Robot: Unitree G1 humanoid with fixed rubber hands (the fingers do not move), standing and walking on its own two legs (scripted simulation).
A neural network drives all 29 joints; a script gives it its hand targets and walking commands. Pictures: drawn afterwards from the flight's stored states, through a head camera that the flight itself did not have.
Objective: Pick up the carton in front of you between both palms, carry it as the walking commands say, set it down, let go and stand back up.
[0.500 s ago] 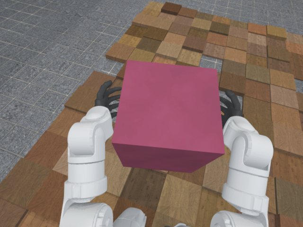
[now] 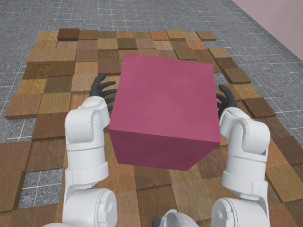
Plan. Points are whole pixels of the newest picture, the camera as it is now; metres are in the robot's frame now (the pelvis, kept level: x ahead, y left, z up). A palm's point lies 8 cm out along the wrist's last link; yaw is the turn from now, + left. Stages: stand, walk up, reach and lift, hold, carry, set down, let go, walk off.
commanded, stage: carry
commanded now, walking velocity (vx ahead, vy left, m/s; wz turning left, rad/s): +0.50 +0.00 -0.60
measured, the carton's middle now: (159, 119) +0.37 -0.01 +0.08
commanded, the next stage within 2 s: none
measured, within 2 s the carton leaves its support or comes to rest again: neither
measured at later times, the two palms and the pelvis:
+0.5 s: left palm (138, 50) +0.71 +0.05 +0.07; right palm (213, 68) +0.65 -0.24 +0.06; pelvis +0.36 -0.03 -0.02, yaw -10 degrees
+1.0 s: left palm out of the picture +0.98 +0.08 +0.16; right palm (196, 4) +1.03 -0.22 +0.15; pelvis +0.67 -0.12 +0.01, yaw +3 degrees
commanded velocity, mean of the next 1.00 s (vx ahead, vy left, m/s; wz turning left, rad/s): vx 0.50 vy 0.00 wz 0.17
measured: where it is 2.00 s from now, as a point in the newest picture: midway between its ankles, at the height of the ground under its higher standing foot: (160, 96)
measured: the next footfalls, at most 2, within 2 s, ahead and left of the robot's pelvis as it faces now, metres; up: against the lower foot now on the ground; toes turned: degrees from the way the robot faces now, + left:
right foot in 0.10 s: +0.22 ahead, -0.04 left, -0.01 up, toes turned -4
left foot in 0.50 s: +0.53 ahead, +0.06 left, +0.00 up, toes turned -6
